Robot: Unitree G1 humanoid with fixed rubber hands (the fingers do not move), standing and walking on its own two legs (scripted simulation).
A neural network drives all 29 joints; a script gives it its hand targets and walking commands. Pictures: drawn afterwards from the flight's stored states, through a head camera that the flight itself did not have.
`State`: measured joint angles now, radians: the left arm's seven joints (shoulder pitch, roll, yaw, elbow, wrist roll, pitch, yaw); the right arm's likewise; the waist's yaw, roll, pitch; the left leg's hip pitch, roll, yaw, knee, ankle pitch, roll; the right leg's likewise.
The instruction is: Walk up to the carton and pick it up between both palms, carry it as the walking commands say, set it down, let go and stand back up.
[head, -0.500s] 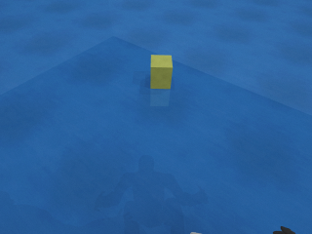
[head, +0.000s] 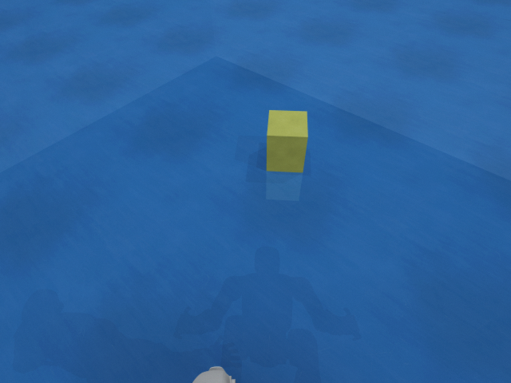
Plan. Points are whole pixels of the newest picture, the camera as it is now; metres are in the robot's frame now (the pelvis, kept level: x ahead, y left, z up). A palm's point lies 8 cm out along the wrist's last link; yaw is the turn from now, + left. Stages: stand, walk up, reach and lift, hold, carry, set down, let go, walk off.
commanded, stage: walk up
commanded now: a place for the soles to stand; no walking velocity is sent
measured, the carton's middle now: (286, 141) +1.37 -0.04 -0.64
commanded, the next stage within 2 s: none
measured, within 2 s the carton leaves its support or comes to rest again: neither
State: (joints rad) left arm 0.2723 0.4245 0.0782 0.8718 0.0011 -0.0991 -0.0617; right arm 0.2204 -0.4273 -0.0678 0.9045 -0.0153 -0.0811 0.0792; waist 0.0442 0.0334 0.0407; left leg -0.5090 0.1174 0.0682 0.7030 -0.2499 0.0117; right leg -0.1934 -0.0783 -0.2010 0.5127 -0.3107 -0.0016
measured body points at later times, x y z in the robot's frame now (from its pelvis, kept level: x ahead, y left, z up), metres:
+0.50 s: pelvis +0.24 -0.02 -0.01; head +0.25 -0.02 +0.44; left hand +0.40 +0.31 -0.10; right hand +0.24 -0.36 -0.12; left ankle +0.16 +0.13 -0.73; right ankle +0.34 -0.15 -0.73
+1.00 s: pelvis +0.45 +0.00 +0.00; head +0.45 +0.03 +0.44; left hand +0.53 +0.32 -0.13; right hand +0.51 -0.36 -0.07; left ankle +0.47 +0.10 -0.73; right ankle +0.46 -0.15 -0.68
